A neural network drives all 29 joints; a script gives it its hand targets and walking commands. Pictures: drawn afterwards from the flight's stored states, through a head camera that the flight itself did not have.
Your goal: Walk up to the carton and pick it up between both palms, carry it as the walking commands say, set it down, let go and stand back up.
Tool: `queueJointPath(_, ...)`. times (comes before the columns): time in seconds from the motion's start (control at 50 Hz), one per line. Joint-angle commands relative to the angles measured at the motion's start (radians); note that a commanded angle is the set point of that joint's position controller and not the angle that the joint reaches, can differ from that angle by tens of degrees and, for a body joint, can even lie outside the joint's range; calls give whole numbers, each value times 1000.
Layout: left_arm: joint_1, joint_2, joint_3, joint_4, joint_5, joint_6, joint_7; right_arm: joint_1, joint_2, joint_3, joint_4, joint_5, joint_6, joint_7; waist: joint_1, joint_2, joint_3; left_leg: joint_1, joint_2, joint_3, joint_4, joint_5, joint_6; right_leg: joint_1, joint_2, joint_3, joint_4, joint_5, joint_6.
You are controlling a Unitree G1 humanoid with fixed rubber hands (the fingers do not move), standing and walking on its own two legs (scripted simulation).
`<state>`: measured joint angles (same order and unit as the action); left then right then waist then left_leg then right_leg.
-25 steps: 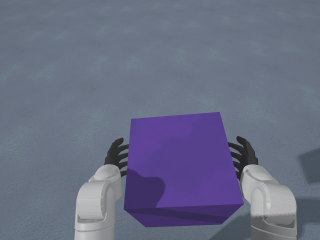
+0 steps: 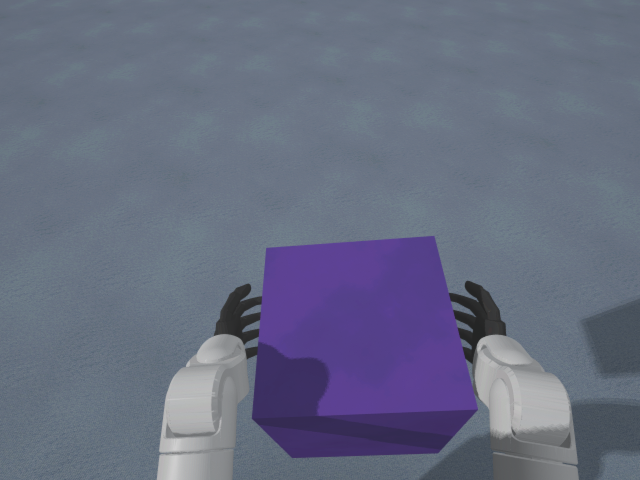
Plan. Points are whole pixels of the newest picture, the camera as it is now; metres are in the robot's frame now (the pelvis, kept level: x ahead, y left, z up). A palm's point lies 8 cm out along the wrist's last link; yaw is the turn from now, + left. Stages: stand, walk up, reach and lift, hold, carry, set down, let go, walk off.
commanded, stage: carry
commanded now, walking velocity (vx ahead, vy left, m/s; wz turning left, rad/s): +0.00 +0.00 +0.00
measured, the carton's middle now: (357, 356) +0.28 -0.01 -0.01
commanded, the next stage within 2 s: hold in 0.10 s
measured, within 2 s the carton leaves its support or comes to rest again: neither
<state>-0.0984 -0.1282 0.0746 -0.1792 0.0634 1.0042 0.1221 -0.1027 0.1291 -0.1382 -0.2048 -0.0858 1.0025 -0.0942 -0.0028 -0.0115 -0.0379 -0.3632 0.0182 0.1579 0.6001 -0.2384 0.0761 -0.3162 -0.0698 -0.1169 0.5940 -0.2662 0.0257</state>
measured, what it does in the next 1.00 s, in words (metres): stands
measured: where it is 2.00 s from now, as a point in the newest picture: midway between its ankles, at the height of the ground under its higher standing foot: outside the picture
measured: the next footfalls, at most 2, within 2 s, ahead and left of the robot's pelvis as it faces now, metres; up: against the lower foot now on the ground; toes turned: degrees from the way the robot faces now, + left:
none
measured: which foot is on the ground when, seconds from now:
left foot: down 0.00-1.00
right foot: down 0.00-1.00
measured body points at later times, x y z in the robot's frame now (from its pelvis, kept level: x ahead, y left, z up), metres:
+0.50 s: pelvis +0.01 -0.01 +0.00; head -0.03 -0.01 +0.45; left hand +0.28 +0.14 +0.03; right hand +0.28 -0.17 +0.04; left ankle +0.06 +0.07 -0.73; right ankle +0.03 -0.13 -0.73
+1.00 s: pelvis +0.00 -0.03 +0.00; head -0.05 -0.04 +0.45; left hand +0.27 +0.12 +0.02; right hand +0.28 -0.18 +0.02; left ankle +0.06 +0.07 -0.73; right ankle +0.03 -0.13 -0.73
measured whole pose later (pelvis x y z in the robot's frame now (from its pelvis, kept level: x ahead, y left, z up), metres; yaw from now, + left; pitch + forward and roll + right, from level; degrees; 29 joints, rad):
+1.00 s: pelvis +0.00 -0.03 +0.00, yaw -1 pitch -7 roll +1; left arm -0.13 -0.13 0.18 0.23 0.14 0.75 0.06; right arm -0.18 0.12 -0.14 0.24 -0.19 0.76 -0.05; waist 0.00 0.01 -0.02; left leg -0.22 0.01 0.15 0.57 -0.24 0.05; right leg -0.21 -0.01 -0.02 0.63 -0.31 -0.02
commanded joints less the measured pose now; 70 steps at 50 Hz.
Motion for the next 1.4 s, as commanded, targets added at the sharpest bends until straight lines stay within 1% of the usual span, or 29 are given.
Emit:
queueJointPath(0.0, -496, -709, -457, -18, -118, -85, -154, -531, 708, 519, -25, 179, -81, 170, 8, 45, -359, 180, 211, -244, -279, -97, -29, 29, -21, 95, -90, -10, -41)
queueJointPath(0.02, -574, -811, -602, -305, -226, -84, -148, -521, 820, 620, -244, 256, -75, 165, 7, 53, -391, 193, 214, -227, -278, -26, -29, 51, -34, 106, -76, 27, -46)
queueJointPath(0.04, -529, -716, -482, -59, -141, -90, -153, -488, 714, 507, -18, 162, -83, 167, 5, 10, -390, 200, 202, -204, -234, 77, -17, 47, -44, 111, -84, 73, -43)
queueJointPath(0.08, -553, -745, -537, -159, -174, -96, -152, -495, 756, 553, -97, 196, -87, 165, 6, 25, -395, 207, 192, -181, -181, 221, -21, 75, -60, 111, -90, 164, -40)
queueJointPath(0.1, -463, -518, -335, 192, -48, -145, -154, -377, 461, 367, 254, 26, -147, 194, 24, 64, -129, 300, 8, -277, -239, 50, -35, 63, 169, 202, -149, 16, -80)
queueJointPath(0.12, -467, -470, -349, 273, -43, -186, -156, -426, 414, 370, 242, 48, -196, 190, 32, 74, -132, 270, 7, -272, -246, 15, -29, 74, 175, 193, -134, -21, -73)
queueJointPath(0.2, -518, -693, -427, 125, -85, -282, -161, -601, 543, 552, 37, 160, -300, 241, 103, 83, -288, 327, 6, -282, -208, 211, -36, 79, 172, 192, -87, 39, -69)
queueJointPath(0.3, -693, -877, -589, -63, -207, -327, -172, -647, 710, 612, -4, 203, -338, 276, 43, 25, -511, 512, 24, -325, -124, 402, -74, 49, 185, 200, -71, 139, -74)
queueJointPath(0.32, -703, -875, -586, -37, -204, -317, -170, -627, 687, 565, 65, 172, -329, 289, 10, -20, -496, 537, 58, -375, -127, 358, -81, -3, 178, 210, -61, 117, -79)
queueJointPath(0.34, -526, -863, -521, 136, -138, -285, -171, -614, 662, 590, 56, 183, -319, 283, 72, 27, -394, 455, 26, -341, -157, 309, -66, 56, 180, 195, -75, 109, -78)
queueJointPath(0.44, -590, -869, -505, 169, -138, -281, -183, -595, 660, 538, 169, 158, -307, 305, 37, 73, -245, 355, 57, -355, -224, 108, -59, 66, 186, 207, -65, 37, -75)
queueJointPath(0.52, -573, -844, -433, 281, -100, -261, -195, -733, 650, 550, 152, 149, -290, 308, 78, 17, -187, 238, 37, -344, -265, -83, -30, 125, 188, 190, -51, -13, -72)
queueJointPath(0.54, -570, -835, -424, 311, -94, -262, -203, -666, 664, 526, 223, 141, -285, 306, 68, 80, -198, 229, 17, -305, -273, -88, -24, 180, 182, 189, -70, 27, -82)
queueJointPath(0.56, -571, -801, -398, 276, -89, -277, -199, -757, 675, 565, 162, 148, -290, 304, 83, -64, -203, 249, 13, -310, -248, -61, -5, 114, 177, 191, -78, -21, -63)
queueJointPath(0.58, -620, -840, -429, 232, -112, -288, -199, -750, 694, 588, 145, 178, -301, 316, 89, 49, -217, 261, 22, -322, -258, -89, -16, 122, 187, 193, -46, 0, -73)
queueJointPath(0.74, -619, -828, -434, 190, -120, -292, -220, -759, 799, 637, 148, 196, -296, 303, 119, 13, -279, 298, -22, -264, -206, 58, -16, 144, 166, 217, -95, 43, -73)
queueJointPath(0.78, -595, -832, -401, 255, -102, -290, -242, -812, 841, 646, 173, 180, -287, 298, 124, -105, -212, 335, -43, -271, -172, 55, -3, 30, 147, 228, -129, -56, -74)
queueJointPath(0.8, -623, -839, -388, 276, -95, -289, -245, -880, 810, 655, 178, 186, -294, 296, 142, -50, -226, 319, -37, -275, -185, -17, -10, 24, 148, 223, -111, -102, -81)
queueJointPath(0.82, -616, -913, -359, 286, -52, -282, -249, -835, 799, 613, 305, 145, -296, 298, 48, -62, -197, 347, -58, -246, -165, -75, -43, -2, 121, 271, -178, -163, -104)
queueJointPath(0.92, -729, -938, -355, 344, -66, -329, -296, -907, 938, 607, 342, 146, -346, 290, 58, -169, -155, 369, -75, -223, -101, -5, -20, -49, 83, 285, -220, -207, -93)
queueJointPath(0.94, -768, -949, -359, 341, -68, -337, -297, -896, 922, 562, 358, 152, -365, 290, 38, -57, -154, 342, -65, -243, -116, -26, -22, -33, 92, 276, -175, -173, -89)
queueJointPath(0.98, -826, -953, -353, 319, -80, -379, -308, -949, 973, 564, 371, 151, -401, 303, 76, -134, -233, 388, -54, -236, -93, 44, -16, -37, 85, 294, -172, -101, -82)
queueJointPath(1.06, -798, -930, -309, 489, -45, -392, -314, -911, 978, 473, 498, 103, -436, 298, 72, -35, -89, 311, -50, -227, -110, -45, -35, -60, 74, 293, -174, -150, -107)
queueJointPath(1.14, -880, -998, -300, 534, -7, -428, -306, -820, 902, 331, 677, 45, -462, 331, -16, 113, -67, 240, -2, -306, -168, -98, -32, -29, 143, 235, -53, -38, -110)
queueJointPath(1.2, -884, -992, -255, 619, 23, -488, -318, -985, 957, 358, 625, 80, -555, 352, 73, 99, -190, 254, -48, -266, -99, 16, -29, -32, 132, 237, -55, -23, -117)
queueJointPath(1.22, -870, -1090, -298, 650, 6, -509, -311, -910, 895, 274, 693, 32, -567, 363, -38, 124, -214, 313, 2, -340, -135, 6, -42, -103, 165, 219, 8, 33, -109)
queueJointPath(1.24, -914, -1106, -314, 646, -11, -523, -305, -934, 893, 279, 693, 33, -585, 363, -50, 138, -199, 289, -9, -333, -127, -4, -48, -96, 162, 223, -5, 24, -113)
queueJointPath(1.28, -835, -1034, -216, 726, 31, -566, -309, -973, 922, 298, 674, 34, -617, 359, 23, 8, -219, 266, -30, -300, -54, 99, -31, -146, 146, 234, -13, 22, -111)
queueJointPath(1.38, -787, -981, -246, 726, 38, -660, -294, -916, 909, 333, 670, 27, -698, 329, 41, 8, -312, 223, -56, -289, 34, 329, -27, -163, 153, 256, 31, 205, -93)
